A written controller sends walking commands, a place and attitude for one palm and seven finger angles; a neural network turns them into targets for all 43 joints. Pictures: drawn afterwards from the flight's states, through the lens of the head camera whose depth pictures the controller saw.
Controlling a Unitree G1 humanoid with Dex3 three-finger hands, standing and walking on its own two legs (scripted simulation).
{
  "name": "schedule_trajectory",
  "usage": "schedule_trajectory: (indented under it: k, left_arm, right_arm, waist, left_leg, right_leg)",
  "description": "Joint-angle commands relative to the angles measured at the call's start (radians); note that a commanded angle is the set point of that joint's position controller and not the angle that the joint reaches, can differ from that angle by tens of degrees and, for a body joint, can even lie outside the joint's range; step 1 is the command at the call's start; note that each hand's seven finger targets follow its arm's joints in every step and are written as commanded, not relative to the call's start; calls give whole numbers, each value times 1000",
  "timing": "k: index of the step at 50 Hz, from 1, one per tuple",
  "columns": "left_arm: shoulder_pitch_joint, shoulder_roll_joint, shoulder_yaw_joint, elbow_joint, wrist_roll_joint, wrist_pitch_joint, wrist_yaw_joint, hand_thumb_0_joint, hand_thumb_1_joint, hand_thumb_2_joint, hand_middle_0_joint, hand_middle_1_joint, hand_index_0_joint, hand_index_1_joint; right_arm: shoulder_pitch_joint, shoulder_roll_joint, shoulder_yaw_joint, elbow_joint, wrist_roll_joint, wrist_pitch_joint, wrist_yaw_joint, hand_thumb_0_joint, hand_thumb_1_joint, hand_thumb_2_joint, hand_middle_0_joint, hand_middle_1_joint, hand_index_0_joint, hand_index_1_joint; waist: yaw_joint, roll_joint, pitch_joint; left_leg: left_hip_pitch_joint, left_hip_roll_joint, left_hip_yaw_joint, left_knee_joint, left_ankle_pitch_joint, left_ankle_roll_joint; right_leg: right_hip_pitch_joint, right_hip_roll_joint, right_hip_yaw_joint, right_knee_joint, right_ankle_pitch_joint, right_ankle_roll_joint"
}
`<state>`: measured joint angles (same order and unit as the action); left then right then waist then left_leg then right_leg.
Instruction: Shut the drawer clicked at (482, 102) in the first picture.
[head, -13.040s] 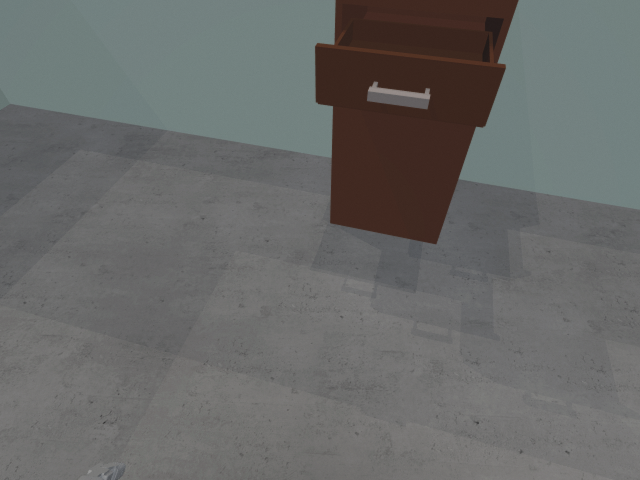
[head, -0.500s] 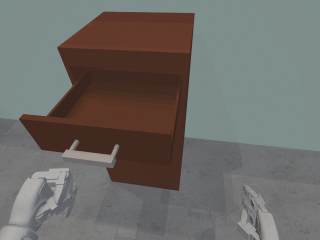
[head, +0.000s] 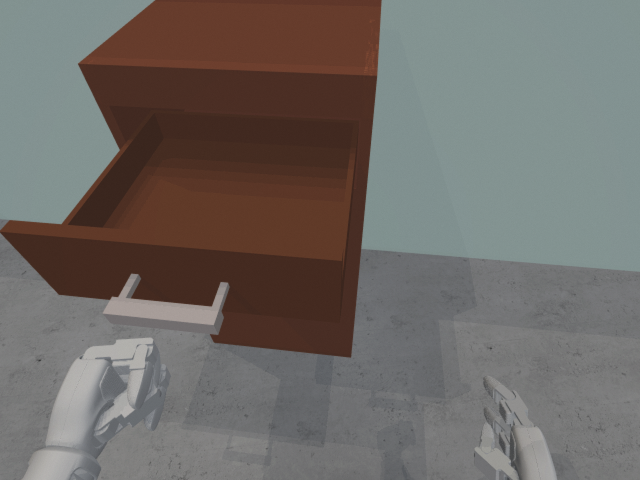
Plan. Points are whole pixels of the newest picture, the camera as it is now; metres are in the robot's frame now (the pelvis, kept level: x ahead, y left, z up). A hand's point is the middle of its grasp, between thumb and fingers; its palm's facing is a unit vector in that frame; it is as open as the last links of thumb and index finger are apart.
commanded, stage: bring the fist close to the handle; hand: left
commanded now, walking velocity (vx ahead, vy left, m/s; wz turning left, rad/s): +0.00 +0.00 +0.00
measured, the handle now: (171, 300) +0.31 +0.22 +0.06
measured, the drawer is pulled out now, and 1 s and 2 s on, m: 0.29 0.29 0.18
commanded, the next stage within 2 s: push the drawer shut in 0.60 s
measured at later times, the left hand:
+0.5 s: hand (172, 385) +0.21 +0.18 +0.06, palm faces -0.01 -1.00 -0.08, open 3.3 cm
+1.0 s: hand (176, 363) +0.23 +0.19 +0.06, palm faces -0.02 -1.00 -0.08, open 3.2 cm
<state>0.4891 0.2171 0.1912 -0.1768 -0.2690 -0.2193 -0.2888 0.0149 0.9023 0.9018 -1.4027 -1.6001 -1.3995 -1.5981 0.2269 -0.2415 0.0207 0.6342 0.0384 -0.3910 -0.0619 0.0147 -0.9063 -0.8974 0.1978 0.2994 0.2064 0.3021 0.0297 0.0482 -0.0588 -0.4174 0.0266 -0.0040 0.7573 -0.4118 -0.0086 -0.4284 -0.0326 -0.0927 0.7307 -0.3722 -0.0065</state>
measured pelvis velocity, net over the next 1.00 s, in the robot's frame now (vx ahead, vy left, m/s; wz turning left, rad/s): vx -0.01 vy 0.00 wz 0.00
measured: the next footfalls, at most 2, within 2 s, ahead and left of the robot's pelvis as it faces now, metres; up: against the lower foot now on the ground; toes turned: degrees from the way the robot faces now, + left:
none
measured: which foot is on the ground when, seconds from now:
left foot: down 0.00-1.00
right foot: down 0.00-1.00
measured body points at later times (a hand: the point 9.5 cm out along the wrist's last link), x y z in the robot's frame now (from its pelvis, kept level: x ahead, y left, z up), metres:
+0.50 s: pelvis -0.01 +0.00 -0.01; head +0.02 -0.01 +0.44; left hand +0.20 +0.24 +0.07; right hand +0.16 -0.23 -0.09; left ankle -0.01 +0.12 -0.71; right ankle +0.00 -0.11 -0.71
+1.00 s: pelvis -0.01 +0.00 -0.01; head +0.03 -0.02 +0.44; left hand +0.22 +0.24 +0.07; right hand +0.17 -0.24 -0.09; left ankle -0.01 +0.12 -0.71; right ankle +0.00 -0.11 -0.71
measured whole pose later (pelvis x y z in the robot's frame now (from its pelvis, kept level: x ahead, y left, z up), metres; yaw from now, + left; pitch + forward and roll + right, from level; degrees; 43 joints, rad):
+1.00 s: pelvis -0.01 +0.00 -0.01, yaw +0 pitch +8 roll -1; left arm 0.30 0.25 0.20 0.00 -0.28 -0.28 -0.29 0.01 0.89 0.91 -1.40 -1.60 -1.40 -1.60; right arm 0.24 -0.26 0.03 0.60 0.04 -0.28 -0.06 0.01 -0.91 -0.90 0.20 0.30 0.21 0.30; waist 0.00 0.05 -0.08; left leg -0.55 0.03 -0.01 0.85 -0.44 -0.01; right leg -0.56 -0.03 -0.10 0.82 -0.40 -0.01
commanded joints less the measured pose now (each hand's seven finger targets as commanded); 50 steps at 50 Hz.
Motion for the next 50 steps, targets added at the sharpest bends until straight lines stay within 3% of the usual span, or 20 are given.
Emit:
schedule_trajectory:
  k: [1, 4, 6, 7, 10, 13, 15, 17, 20, 22, 27, 32, 35, 38, 42, 50]
  left_arm:
    - [-58, 113, 70, -212, -11, -94, 16, 0, 900, 900, -1400, -1600, -1400, -1600]
    - [-74, 102, 56, -179, -4, -105, 24, 0, 900, 900, -1400, -1600, -1400, -1600]
    - [-69, 113, 72, -154, -5, -114, 22, 0, 900, 900, -1400, -1600, -1400, -1600]
    - [-87, 100, 48, -165, -4, -120, 20, 0, 900, 900, -1400, -1600, -1400, -1600]
    - [-127, 112, 52, -132, 2, -132, 31, 0, 900, 900, -1400, -1600, -1400, -1600]
    - [-139, 141, 71, -162, 2, -146, 36, 0, 900, 900, -1400, -1600, -1400, -1600]
    - [-128, 127, 62, -168, -6, -143, 36, 0, 900, 900, -1400, -1600, -1400, -1600]
    - [-96, 115, 57, -156, -9, -136, 36, 0, 900, 900, -1400, -1600, -1400, -1600]
    - [-127, 123, 60, -120, -11, -120, 39, 0, 900, 900, -1400, -1600, -1400, -1600]
    - [-125, 115, 48, -144, -13, -121, 34, 0, 900, 900, -1400, -1600, -1400, -1600]
    - [-120, 122, 50, -152, -11, -124, 44, 0, 900, 900, -1400, -1600, -1400, -1600]
    - [-110, 119, 44, -160, -2, -130, 55, 0, 900, 900, -1400, -1600, -1400, -1600]
    - [-117, 128, 52, -157, -1, -129, 60, 0, 900, 900, -1400, -1600, -1400, -1600]
    - [-201, 164, 83, -127, -3, -131, 60, 0, 900, 900, -1400, -1600, -1400, -1600]
    - [-245, 152, 78, -86, -19, -134, 37, 0, 900, 900, -1400, -1600, -1400, -1600]
    - [-384, 166, 80, -17, -30, -112, 10, 0, 900, 900, -1400, -1600, -1400, -1600]
  right_arm:
    - [-81, -112, -49, -164, -3, -43, -4, 0, -900, -900, 200, 300, 200, 300]
    - [-79, -114, -51, -163, -7, -23, -2, 0, -900, -900, 200, 300, 200, 300]
    - [-76, -115, -53, -166, -6, -11, 0, 0, -900, -900, 200, 300, 200, 300]
    - [-76, -116, -51, -170, -4, -8, 1, 0, -900, -900, 200, 300, 200, 300]
    - [-67, -119, -51, -174, -7, 7, 1, 0, -900, -900, 200, 300, 200, 300]
    - [-71, -121, -50, -181, -6, 11, 0, 0, -900, -900, 200, 300, 200, 300]
    - [-65, -114, -50, -189, -4, 13, 2, 0, -900, -900, 200, 300, 200, 300]
    - [-70, -112, -49, -194, -1, 17, 5, 0, -900, -900, 200, 300, 200, 300]
    - [-70, -120, -49, -191, 0, 32, 2, 0, -900, -900, 200, 300, 200, 300]
    - [-68, -118, -47, -202, 1, 29, 1, 0, -900, -900, 200, 300, 200, 300]
    - [-60, -117, -48, -203, 1, 32, 3, 0, -900, -900, 200, 300, 200, 300]
    - [-56, -114, -48, -206, 0, 33, 4, 0, -900, -900, 200, 300, 200, 300]
    - [-51, -115, -50, -203, -1, 38, 3, 0, -900, -900, 200, 300, 200, 300]
    - [-56, -124, -44, -188, -3, 48, -4, 0, -900, -900, 200, 300, 200, 300]
    - [-48, -126, -43, -190, 2, 46, -9, 0, -900, -900, 200, 300, 200, 300]
    - [-43, -137, -38, -178, 2, 52, -10, 0, -900, -900, 200, 300, 200, 300]
  waist:
    - [-14, -19, -132]
    - [-23, -50, -119]
    - [-20, -34, -128]
    - [-26, -3, -132]
    - [-33, -23, -134]
    - [-24, 2, -181]
    - [-23, 0, -200]
    - [-19, 0, -179]
    - [-34, -46, -135]
    - [-29, -12, -158]
    - [-38, -38, -156]
    - [-34, -6, -160]
    - [-37, -37, -166]
    - [-47, -38, -127]
    - [-47, -27, -171]
    - [-58, -16, -185]
  left_leg:
    - [18, -34, -9, -81, 277, 20]
    - [-12, -31, -15, -69, 264, 21]
    - [-30, -32, -14, -59, 259, 17]
    - [-29, -33, -11, -53, 250, 17]
    - [-60, -31, -17, -39, 221, 16]
    - [-51, -29, -15, -30, 230, 19]
    - [-51, -30, -13, -29, 237, 18]
    - [-63, -28, -15, -33, 243, 16]
    - [-97, -28, -15, -34, 183, 19]
    - [-80, -29, -14, -34, 190, 19]
    - [-86, -28, -14, -29, 183, 20]
    - [-79, -28, -13, -26, 193, 19]
    - [-84, -28, -12, -22, 194, 21]
    - [-107, -29, -11, -16, 160, 22]
    - [-86, -32, -7, -17, 177, 21]
    - [-71, -33, -7, -23, 213, 21]
  right_leg:
    - [56, 24, 12, -66, 262, 0]
    - [29, 27, 10, -51, 245, -1]
    - [22, 26, 11, -37, 236, -3]
    - [7, 25, 12, -33, 226, -3]
    - [-16, 26, 12, -18, 189, -4]
    - [0, 25, 21, -11, 190, -7]
    - [9, 23, 22, -10, 202, -6]
    - [7, 24, 14, -5, 207, -7]
    - [-18, 25, 21, -24, 147, -1]
    - [-11, 23, 23, -21, 151, -3]
    - [-18, 24, 23, -21, 145, 0]
    - [-19, 22, 24, -15, 156, -3]
    - [-11, 22, 29, -21, 162, -1]
    - [-25, 21, 42, -35, 121, -1]
    - [-9, 19, 46, -35, 147, 1]
    - [5, 16, 49, -41, 201, 3]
